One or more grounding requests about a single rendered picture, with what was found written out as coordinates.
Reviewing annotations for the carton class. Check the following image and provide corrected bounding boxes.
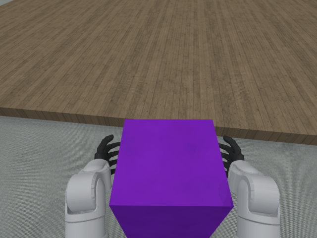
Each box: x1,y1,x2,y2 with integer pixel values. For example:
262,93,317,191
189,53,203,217
109,119,234,238

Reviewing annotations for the left robot forearm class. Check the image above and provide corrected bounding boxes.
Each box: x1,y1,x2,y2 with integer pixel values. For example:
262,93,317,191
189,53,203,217
65,159,112,238

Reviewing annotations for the right robot forearm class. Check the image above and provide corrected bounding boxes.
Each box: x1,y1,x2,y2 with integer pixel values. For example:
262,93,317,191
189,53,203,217
228,160,280,238

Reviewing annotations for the left robot hand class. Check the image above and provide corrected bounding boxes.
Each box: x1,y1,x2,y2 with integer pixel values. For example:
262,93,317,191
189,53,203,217
94,135,121,175

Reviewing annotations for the right robot hand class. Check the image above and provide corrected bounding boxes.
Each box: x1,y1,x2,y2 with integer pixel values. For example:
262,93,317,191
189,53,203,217
219,135,244,178

